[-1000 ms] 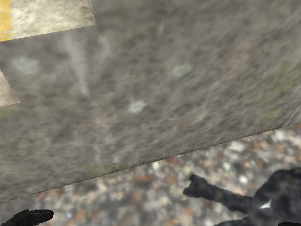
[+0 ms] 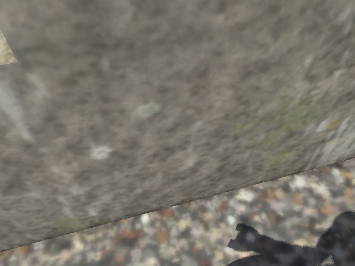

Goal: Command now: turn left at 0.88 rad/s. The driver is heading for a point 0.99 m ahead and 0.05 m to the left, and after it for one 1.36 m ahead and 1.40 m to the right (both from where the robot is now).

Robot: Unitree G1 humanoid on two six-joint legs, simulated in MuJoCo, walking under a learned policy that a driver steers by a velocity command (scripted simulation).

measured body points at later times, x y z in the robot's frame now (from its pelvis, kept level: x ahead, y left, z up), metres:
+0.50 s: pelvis +0.00 +0.06 -0.01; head +0.05 +0.06 +0.43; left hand -0.03 +0.38 -0.12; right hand +0.24 -0.15 -0.12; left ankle -0.01 +0.15 -0.74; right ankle +0.03 -0.02 -0.72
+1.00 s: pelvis -0.01 +0.16 -0.01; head +0.03 +0.16 +0.44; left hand +0.21 +0.44 -0.08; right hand +0.11 -0.13 -0.09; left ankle +0.03 +0.30 -0.74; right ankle -0.02 +0.02 -0.65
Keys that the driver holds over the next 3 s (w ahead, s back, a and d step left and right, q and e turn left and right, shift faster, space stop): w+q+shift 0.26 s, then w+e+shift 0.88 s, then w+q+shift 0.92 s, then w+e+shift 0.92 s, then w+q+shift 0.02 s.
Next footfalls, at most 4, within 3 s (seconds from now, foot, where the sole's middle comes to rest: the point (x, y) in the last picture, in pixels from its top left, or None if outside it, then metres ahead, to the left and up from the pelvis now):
0.28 left None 0.03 0.16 -0.78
0.54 right None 0.08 -0.01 -0.78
0.84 left None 0.07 0.29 -0.78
1.34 right None -0.07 -0.08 -0.78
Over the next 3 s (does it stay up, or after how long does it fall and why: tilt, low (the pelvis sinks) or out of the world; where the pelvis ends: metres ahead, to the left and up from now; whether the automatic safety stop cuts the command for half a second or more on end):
stays up -0.04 0.14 -0.01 its command is cut before an obstacle from the start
